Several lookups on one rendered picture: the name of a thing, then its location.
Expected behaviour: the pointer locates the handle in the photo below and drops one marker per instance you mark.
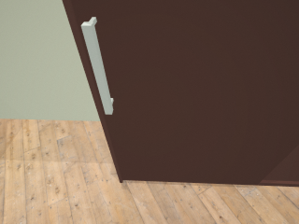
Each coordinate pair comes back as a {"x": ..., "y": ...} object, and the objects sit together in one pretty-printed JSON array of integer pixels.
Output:
[{"x": 91, "y": 40}]

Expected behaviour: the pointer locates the wardrobe door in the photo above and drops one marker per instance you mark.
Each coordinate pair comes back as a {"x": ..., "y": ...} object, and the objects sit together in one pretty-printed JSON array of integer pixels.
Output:
[
  {"x": 288, "y": 169},
  {"x": 204, "y": 91}
]

